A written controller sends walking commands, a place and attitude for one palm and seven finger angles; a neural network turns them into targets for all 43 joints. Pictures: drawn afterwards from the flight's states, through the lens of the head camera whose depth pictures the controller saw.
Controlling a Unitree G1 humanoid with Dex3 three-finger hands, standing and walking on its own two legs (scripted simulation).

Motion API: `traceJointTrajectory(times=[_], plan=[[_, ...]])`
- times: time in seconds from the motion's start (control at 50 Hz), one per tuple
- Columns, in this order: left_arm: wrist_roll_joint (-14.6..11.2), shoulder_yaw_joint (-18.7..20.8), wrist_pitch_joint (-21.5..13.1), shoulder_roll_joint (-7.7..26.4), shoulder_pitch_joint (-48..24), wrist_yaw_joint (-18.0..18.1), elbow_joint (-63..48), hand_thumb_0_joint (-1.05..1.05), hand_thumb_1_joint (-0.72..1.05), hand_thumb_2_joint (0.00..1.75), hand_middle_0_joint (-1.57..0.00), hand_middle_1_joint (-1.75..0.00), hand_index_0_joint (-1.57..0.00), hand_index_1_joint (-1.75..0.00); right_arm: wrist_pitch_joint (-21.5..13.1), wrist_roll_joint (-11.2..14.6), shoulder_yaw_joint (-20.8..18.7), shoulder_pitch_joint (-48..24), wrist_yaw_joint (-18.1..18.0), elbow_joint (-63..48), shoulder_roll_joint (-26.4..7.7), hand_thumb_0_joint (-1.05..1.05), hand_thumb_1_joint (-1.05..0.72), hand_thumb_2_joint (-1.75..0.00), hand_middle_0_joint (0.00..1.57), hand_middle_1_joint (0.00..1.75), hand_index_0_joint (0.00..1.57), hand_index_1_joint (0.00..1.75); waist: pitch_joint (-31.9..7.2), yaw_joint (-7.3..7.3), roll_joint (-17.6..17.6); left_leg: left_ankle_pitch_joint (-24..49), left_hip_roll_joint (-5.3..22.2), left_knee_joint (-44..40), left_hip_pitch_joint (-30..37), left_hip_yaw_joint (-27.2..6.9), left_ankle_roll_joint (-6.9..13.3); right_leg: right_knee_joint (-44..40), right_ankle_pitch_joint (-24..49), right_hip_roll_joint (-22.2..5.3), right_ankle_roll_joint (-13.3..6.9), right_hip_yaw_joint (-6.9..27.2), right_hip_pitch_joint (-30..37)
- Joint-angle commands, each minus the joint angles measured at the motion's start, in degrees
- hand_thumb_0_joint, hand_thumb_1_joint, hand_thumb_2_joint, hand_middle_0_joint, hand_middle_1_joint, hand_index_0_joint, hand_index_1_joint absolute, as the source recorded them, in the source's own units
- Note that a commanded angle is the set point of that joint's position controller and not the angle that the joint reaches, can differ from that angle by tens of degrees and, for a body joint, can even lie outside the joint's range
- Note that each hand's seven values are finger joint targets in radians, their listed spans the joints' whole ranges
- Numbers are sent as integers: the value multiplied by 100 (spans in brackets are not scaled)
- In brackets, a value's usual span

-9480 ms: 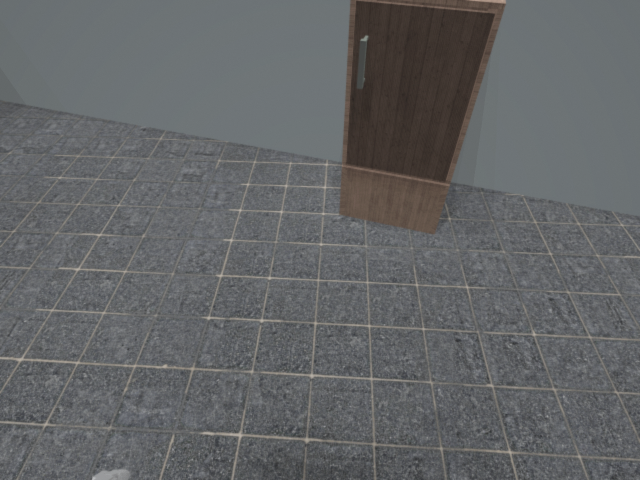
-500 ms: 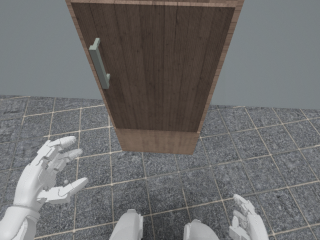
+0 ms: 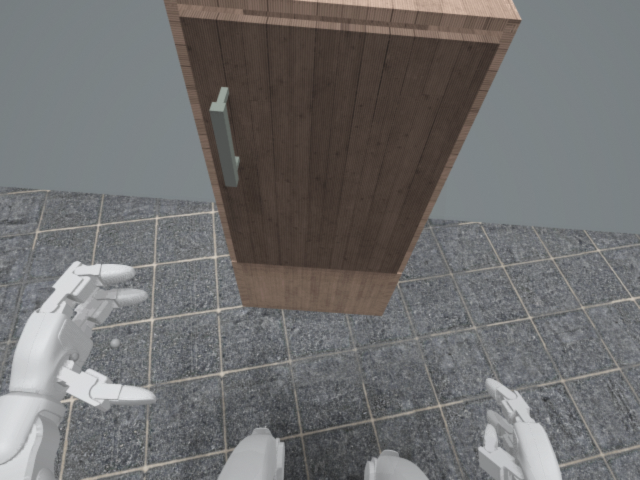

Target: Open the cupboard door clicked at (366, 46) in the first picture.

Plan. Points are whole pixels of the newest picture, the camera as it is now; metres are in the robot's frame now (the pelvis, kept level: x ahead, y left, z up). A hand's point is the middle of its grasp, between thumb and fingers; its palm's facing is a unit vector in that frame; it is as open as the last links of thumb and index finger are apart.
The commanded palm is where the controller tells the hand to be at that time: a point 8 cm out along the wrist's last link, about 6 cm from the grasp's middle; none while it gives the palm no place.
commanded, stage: raise the hand with hooked fingers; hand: left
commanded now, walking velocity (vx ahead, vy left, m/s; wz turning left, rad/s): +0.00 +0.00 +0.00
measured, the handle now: (228, 140) +0.58 +0.19 +0.05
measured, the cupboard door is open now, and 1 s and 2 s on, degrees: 0 0 0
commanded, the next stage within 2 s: move the hooked fingers beside the handle in 0.86 s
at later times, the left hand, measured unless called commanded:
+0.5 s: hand (90, 297) +0.30 +0.28 +0.06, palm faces +0.00 -1.00 -0.05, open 14.0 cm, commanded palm +0.27 +0.33 +0.06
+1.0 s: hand (104, 305) +0.29 +0.27 +0.05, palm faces +0.02 -1.00 -0.04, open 14.0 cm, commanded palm +0.27 +0.32 +0.06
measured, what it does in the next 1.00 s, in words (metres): stands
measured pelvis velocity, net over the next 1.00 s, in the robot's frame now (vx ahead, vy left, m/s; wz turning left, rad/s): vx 0.01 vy -0.01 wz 0.00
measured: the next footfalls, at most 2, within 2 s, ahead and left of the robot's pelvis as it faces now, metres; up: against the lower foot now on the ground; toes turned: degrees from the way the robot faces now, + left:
none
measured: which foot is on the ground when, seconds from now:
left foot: down 0.00-1.00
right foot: down 0.00-1.00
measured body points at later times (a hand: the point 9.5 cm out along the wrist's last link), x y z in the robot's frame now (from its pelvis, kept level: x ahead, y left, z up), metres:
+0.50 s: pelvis +0.01 +0.01 +0.01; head +0.09 +0.03 +0.45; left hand +0.29 +0.34 +0.06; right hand +0.15 -0.25 -0.07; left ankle +0.04 +0.09 -0.66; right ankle +0.01 -0.12 -0.66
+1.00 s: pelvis +0.01 -0.01 +0.01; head +0.08 +0.01 +0.45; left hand +0.28 +0.32 +0.06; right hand +0.17 -0.25 -0.07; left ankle +0.04 +0.09 -0.66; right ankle +0.01 -0.12 -0.66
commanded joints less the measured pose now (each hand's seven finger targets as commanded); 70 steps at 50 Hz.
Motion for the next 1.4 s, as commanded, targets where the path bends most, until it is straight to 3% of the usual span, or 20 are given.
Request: traceJointTrajectory(times=[0.0, 0.14, 0.2, 0.26, 0.34, 0.42, 0.5, 0.64, 0.74, 0.78, 0.86, 0.94, 1.0, 1.02, 1.06, 1.1, 1.14, 1.2, 1.26, 1.38], plan=[[-117, 536, -199, 1182, -836, -112, -926, 0, -50, 30, -30, -120, -30, -120, -226, 28, -358, 102, -51, -718, -944, 0, -90, -90, 20, 30, 20, 30, -1249, -24, 579, 1320, -133, -1259, 1708, -641, -201, -710, 928, 384, -130, 241, 175], [-155, 744, -40, 1459, -1491, -358, -538, 0, -50, 30, -30, -120, -30, -120, -140, 34, -316, 141, -95, -704, -984, 0, -90, -90, 20, 30, 20, 30, -1411, -58, 473, 1357, -139, -1291, 1826, -659, -223, -781, 951, 387, -117, 236, 211], [-152, 861, -41, 1671, -1677, -432, -511, 0, -50, 30, -30, -120, -30, -120, -150, 29, -303, 123, -105, -703, -999, 0, -90, -90, 20, 30, 20, 30, -1513, 15, 674, 1575, -135, -1297, 1931, -688, -250, -753, 1006, 389, -163, 249, 261], [-177, 939, -12, 1758, -1783, -508, -408, 0, -50, 30, -30, -120, -30, -120, -133, 31, -310, 178, -99, -665, -1009, 0, -90, -90, 20, 30, 20, 30, -1612, 0, 749, 1748, -120, -1316, 2089, -679, -266, -797, 1076, 370, -131, 244, 238], [-258, 1140, 30, 1960, -1953, -603, -81, 0, -50, 30, -30, -120, -30, -120, -88, 38, -313, 247, -113, -624, -1045, 0, -90, -90, 20, 30, 20, 30, -1632, -2, 550, 1781, -127, -1323, 1993, -646, -241, -851, 1136, 388, -126, 255, 355], [-284, 963, 63, 1756, -1682, -669, 50, 0, -50, 30, -30, -120, -30, -120, -76, 55, -337, 288, -68, -669, -1040, 0, -90, -90, 20, 30, 20, 30, -1563, 8, 600, 1934, -123, -1334, 2022, -613, -231, -889, 1213, 391, -126, 256, 356], [-282, 1072, -1, 1887, -1665, -592, -46, 0, -50, 30, -30, -120, -30, -120, -62, 36, -363, 322, -27, -696, -1059, 0, -90, -90, 20, 30, 20, 30, -1556, 3, 464, 1946, -137, -1291, 1883, -590, -207, -864, 1274, 403, -130, 271, 428], [-260, 1112, -185, 1915, -1760, -475, -198, 0, -50, 30, -30, -120, -30, -120, -25, 44, -352, 290, -36, -696, -1009, 0, -90, -90, 20, 30, 20, 30, -1627, 0, 720, 1675, -152, -1306, 1906, -514, -185, -906, 1144, 377, -113, 345, 449], [-269, 1059, -154, 1871, -1798, -525, -36, 0, -50, 30, -30, -120, -30, -120, -4, 57, -332, 268, -69, -676, -1006, 0, -90, -90, 20, 30, 20, 30, -1533, -58, 495, 1490, -175, -1266, 1711, -478, -141, -950, 1124, 374, -90, 380, 520], [-270, 1034, -140, 1860, -1812, -544, -74, 0, -50, 30, -30, -120, -30, -120, -10, 71, -328, 235, -83, -679, -998, 0, -90, -90, 20, 30, 20, 30, -1517, -49, 614, 1430, -186, -1263, 1689, -459, -131, -968, 1099, 356, -96, 400, 533], [-334, 1016, -85, 1790, -1846, -602, 110, 0, -50, 30, -30, -120, -30, -120, 4, 77, -303, 210, -106, -684, -972, 0, -90, -90, 20, 30, 20, 30, -1373, -89, 302, 1242, -213, -1185, 1458, -401, -93, -1041, 1038, 359, -69, 475, 605], [-320, 1010, -111, 1820, -1929, -636, 74, 0, -50, 30, -30, -120, -30, -120, -13, 75, -287, 190, -115, -678, -958, 0, -90, -90, 20, 30, 20, 30, -1456, -80, 401, 1272, -222, -1106, 1429, -365, -80, -1026, 1084, 345, -73, 543, 666], [-278, 1169, -157, 2108, -2524, -626, 277, 0, -50, 30, -30, -120, -30, -120, -5, 42, -267, 221, -165, -556, -992, 0, -90, -90, 20, 30, 20, 30, -1375, -153, 322, 1220, -190, -957, 1215, -384, -75, -934, 1025, 361, -85, 586, 564], [-254, 1150, -184, 2105, -2691, -654, 314, 0, -50, 30, -30, -120, -30, -120, -12, 52, -258, 205, -172, -529, -977, 0, -90, -90, 20, 30, 20, 30, -1444, -162, 510, 1200, -196, -942, 1263, -362, -80, -931, 1013, 344, -79, 632, 533], [-246, 1021, -181, 2002, -2812, -715, 409, 0, -50, 30, -30, -120, -30, -120, -26, 62, -259, 215, -179, -519, -981, 0, -90, -90, 20, 30, 20, 30, -1509, -181, 567, 1198, -194, -958, 1341, -376, -80, -919, 1002, 338, -82, 600, 459], [-224, 1108, -153, 2208, -3159, -763, 661, 0, -50, 30, -30, -120, -30, -120, -16, 55, -253, 272, -213, -432, -1020, 0, -90, -90, 20, 30, 20, 30, -1534, -197, 488, 1275, -176, -855, 1246, -382, -72, -861, 1085, 354, -102, 632, 480], [-192, 990, -128, 2095, -3161, -824, 632, 0, -50, 30, -30, -120, -30, -120, -14, 65, -267, 283, -198, -462, -997, 0, -90, -90, 20, 30, 20, 30, -1783, -150, 732, 1475, -181, -915, 1506, -380, -84, -836, 1271, 333, -102, 594, 474], [-174, 1133, -19, 2290, -3280, -802, 952, 0, -50, 30, -30, -120, -30, -120, 30, 53, -276, 350, -200, -417, -1045, 0, -90, -90, 20, 30, 20, 30, -1753, -164, 377, 1496, -156, -863, 1326, -401, -64, -810, 1302, 355, -91, 580, 489], [-132, 1214, 15, 2366, -3324, -734, 975, 0, -50, 30, -30, -120, -30, -120, 92, 66, -294, 365, -154, -454, -1031, 0, -90, -90, 20, 30, 20, 30, -1909, -90, 541, 1629, -160, -915, 1404, -374, -91, -793, 1434, 328, -82, 568, 573], [-18, 1052, -5, 2208, -3659, -510, 1136, 0, -50, 30, -30, -120, -30, -120, 215, 46, -316, 489, -111, -414, -1040, 0, -90, -90, 20, 30, 20, 30, -1858, -198, 488, 1629, -131, -988, 1500, -414, -104, -800, 1366, 343, -63, 500, 338]])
